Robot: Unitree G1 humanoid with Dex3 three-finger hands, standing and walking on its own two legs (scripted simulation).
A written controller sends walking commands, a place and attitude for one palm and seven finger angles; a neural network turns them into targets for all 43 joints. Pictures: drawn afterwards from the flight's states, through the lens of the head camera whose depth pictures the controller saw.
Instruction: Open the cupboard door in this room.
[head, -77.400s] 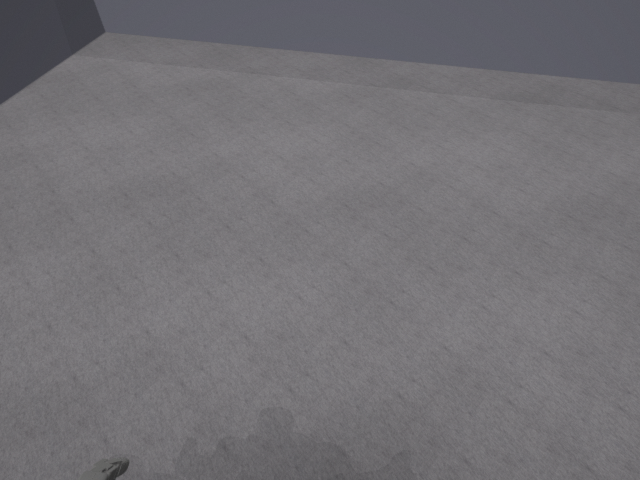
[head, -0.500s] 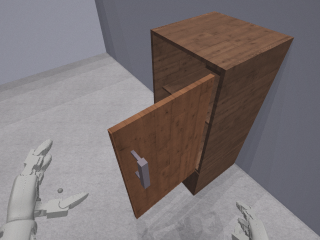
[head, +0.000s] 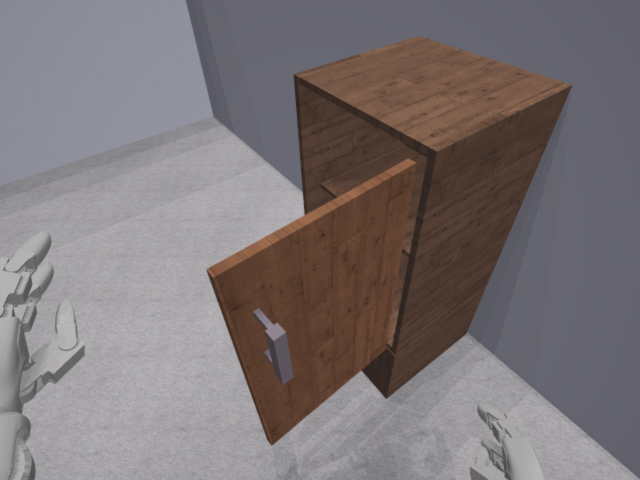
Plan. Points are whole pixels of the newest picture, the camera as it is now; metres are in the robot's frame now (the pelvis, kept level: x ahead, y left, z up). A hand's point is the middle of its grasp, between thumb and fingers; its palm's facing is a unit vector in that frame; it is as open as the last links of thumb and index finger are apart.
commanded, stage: draw the hand back to the body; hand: left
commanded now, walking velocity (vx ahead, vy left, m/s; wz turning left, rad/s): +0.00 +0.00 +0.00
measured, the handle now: (272, 346) +0.32 +0.12 -0.05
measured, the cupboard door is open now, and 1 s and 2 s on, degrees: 93 93 93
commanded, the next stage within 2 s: step back with the hand held close in 0.22 s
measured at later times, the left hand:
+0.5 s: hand (84, 350) +0.18 +0.25 +0.16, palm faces +0.43 -0.78 -0.45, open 7.4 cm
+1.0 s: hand (19, 409) +0.12 +0.28 +0.15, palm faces +0.42 -0.76 -0.50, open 7.4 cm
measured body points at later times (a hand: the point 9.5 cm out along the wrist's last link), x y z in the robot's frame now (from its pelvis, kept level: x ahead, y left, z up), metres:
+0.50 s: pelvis -0.02 -0.02 +0.00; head -0.02 -0.04 +0.45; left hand +0.15 +0.29 +0.18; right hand +0.16 -0.25 -0.09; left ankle -0.02 +0.10 -0.74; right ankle -0.01 -0.10 -0.74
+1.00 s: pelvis -0.08 +0.02 -0.01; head -0.06 +0.02 +0.44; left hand +0.10 +0.32 +0.18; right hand +0.09 -0.23 -0.09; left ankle -0.02 +0.10 -0.74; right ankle -0.02 -0.10 -0.74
